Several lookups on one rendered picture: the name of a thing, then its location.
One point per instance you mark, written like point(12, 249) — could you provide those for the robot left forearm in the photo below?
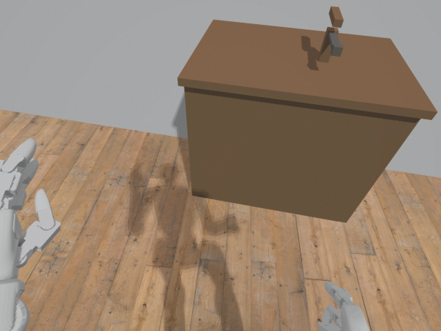
point(14, 313)

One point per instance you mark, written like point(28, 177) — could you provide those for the counter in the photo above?
point(275, 122)

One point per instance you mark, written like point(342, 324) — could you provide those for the left robot hand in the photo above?
point(15, 175)

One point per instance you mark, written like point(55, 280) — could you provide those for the tap lever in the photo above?
point(336, 47)

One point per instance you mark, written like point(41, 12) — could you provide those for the right robot hand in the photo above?
point(350, 318)

